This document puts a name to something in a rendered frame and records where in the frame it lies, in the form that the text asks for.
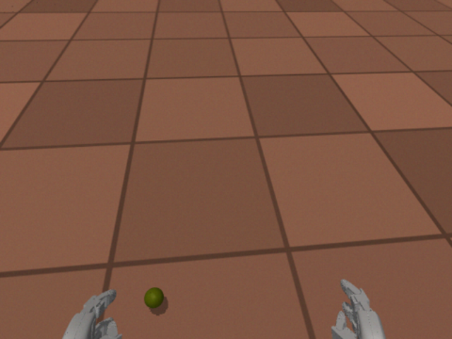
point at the left robot hand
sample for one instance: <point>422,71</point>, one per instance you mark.
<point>83,324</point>

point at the right robot hand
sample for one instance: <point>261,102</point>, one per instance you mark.
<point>365,322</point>

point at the ball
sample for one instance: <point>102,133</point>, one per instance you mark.
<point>154,297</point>

